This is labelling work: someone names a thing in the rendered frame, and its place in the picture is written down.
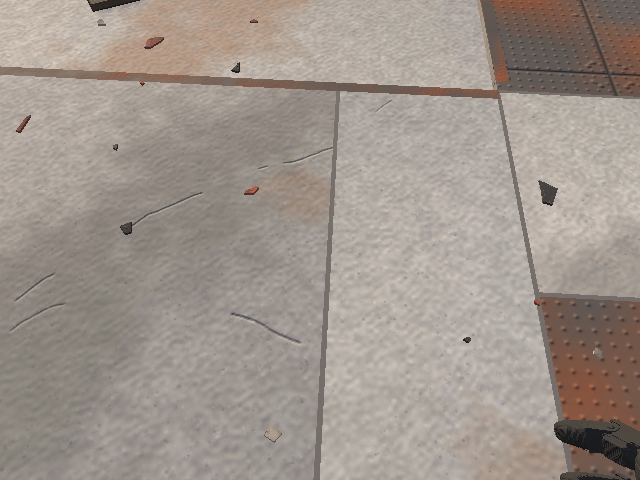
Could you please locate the right robot hand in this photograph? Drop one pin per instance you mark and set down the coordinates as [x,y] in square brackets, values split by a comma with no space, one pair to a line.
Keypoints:
[616,440]

